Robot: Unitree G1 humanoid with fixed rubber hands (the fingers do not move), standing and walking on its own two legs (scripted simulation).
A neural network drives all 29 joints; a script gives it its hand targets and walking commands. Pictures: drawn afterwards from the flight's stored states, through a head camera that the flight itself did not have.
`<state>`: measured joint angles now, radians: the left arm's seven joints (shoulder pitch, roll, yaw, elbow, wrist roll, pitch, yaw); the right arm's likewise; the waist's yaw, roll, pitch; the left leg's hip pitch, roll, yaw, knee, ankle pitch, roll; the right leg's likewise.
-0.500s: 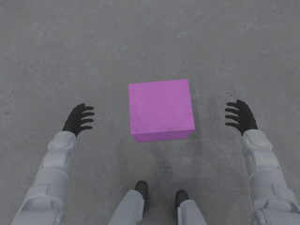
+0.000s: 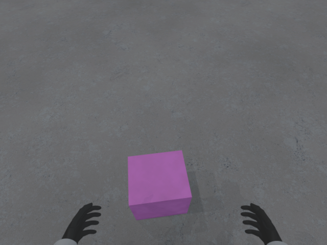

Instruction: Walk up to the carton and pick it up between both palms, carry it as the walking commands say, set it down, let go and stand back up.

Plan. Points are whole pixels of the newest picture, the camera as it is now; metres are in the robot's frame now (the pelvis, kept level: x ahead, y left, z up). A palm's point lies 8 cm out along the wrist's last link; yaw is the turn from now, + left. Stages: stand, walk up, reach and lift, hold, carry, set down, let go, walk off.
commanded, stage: let go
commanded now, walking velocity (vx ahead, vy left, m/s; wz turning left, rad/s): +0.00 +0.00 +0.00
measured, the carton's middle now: (158, 186) +0.51 +0.06 -0.63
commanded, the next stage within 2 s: stand in 0.48 s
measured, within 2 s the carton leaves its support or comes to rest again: neither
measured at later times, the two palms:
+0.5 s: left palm (55, 239) +0.16 +0.27 -0.06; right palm out of the picture +0.16 -0.19 -0.06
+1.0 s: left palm out of the picture +0.14 +0.31 -0.09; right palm out of the picture +0.14 -0.27 -0.08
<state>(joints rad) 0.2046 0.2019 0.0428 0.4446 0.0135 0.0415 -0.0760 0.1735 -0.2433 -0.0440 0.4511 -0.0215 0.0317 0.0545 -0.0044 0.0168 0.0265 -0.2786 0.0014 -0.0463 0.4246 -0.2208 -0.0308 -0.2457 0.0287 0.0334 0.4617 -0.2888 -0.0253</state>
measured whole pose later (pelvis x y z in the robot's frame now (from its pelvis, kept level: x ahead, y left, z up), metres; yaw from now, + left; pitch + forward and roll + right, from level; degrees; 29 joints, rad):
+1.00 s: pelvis +0.01 +0.02 +0.00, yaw +0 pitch +0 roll +0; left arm 0.22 0.34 0.04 0.71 0.04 0.00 0.01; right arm 0.19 -0.33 -0.06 0.77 -0.03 0.01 0.00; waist -0.01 -0.02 -0.03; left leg -0.22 -0.01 -0.05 0.50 -0.29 0.00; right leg -0.15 0.01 0.03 0.47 -0.32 0.00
